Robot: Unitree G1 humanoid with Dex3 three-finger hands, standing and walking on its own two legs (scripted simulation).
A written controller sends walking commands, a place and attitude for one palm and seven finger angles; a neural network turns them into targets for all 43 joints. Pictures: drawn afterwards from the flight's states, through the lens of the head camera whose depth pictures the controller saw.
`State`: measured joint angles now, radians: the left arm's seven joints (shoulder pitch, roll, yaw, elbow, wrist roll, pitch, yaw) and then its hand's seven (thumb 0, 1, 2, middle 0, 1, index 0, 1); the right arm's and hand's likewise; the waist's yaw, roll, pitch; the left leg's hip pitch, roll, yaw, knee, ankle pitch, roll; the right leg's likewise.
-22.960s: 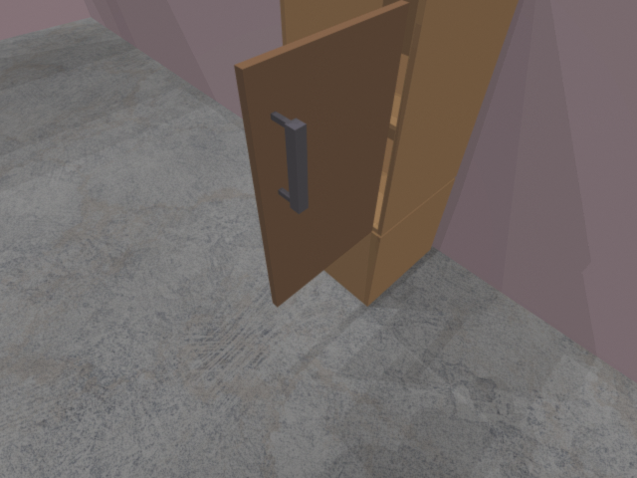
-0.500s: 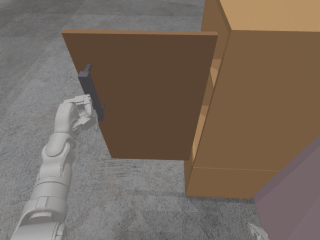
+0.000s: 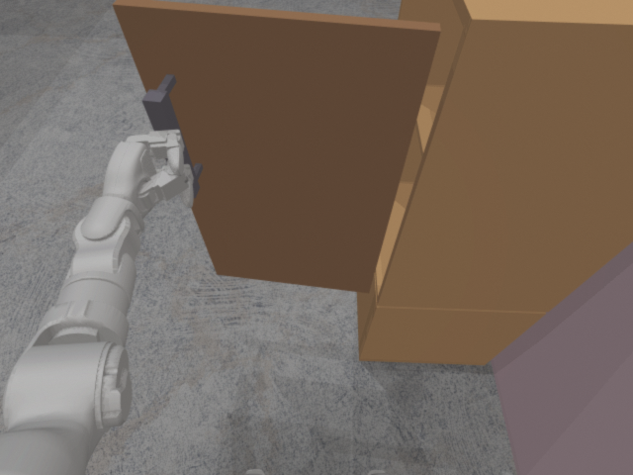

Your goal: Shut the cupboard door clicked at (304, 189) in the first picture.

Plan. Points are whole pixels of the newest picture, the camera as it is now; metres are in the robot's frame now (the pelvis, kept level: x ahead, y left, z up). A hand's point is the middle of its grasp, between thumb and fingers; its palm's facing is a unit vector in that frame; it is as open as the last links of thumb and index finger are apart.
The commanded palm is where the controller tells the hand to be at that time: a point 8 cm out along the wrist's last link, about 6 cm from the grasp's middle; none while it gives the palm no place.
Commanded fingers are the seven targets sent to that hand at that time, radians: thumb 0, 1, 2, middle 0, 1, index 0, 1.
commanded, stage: push the door shut along its arc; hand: left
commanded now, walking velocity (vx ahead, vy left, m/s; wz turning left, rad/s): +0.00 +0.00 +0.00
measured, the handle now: (180, 140) +0.54 +0.18 +0.11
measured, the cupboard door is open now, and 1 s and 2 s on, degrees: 84 68 58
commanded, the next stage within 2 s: pull the fist back off the door in 1.38 s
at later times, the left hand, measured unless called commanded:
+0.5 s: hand (214, 147) +0.51 +0.13 +0.12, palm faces -0.24 -0.97 -0.01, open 3.1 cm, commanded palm +0.52 +0.17 +0.12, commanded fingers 0.00 0.90 0.90 -1.30 -1.50 -1.30 -1.50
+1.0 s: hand (253, 118) +0.57 +0.08 +0.12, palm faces -0.38 -0.93 +0.02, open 3.1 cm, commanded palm +0.58 +0.13 +0.12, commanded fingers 0.00 0.90 0.90 -1.30 -1.50 -1.30 -1.50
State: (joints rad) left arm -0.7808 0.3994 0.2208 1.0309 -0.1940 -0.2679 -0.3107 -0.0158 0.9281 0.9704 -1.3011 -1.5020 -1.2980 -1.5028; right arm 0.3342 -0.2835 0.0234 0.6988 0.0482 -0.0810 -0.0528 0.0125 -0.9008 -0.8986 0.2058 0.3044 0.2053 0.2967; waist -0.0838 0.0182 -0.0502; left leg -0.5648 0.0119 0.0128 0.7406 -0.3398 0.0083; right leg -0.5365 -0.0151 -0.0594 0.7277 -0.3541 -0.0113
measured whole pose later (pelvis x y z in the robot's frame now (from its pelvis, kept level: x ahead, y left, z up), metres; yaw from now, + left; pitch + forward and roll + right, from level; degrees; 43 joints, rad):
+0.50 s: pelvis +0.00 +0.00 -0.01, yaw -1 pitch +16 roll -2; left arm -1.03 0.52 0.27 1.23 -0.15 -0.26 -0.40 0.01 0.91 0.91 -1.30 -1.50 -1.29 -1.50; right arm 0.42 -0.29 0.02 0.71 0.02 -0.07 -0.04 0.01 -0.90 -0.90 0.21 0.30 0.21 0.30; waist -0.18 0.03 -0.06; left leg -0.74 0.03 0.02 0.83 -0.37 0.01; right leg -0.70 0.00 -0.05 0.79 -0.36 -0.01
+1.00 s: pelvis +0.00 +0.01 -0.03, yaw -2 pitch +22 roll -2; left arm -1.32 0.61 0.28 1.38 -0.07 -0.20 -0.46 0.02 0.89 0.91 -1.30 -1.50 -1.30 -1.50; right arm 0.40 -0.30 0.04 0.69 -0.01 -0.07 -0.06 0.01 -0.90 -0.90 0.21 0.30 0.21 0.30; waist -0.27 0.04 -0.05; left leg -0.90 0.05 0.01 0.92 -0.40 0.01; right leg -0.86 0.02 -0.05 0.86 -0.38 -0.01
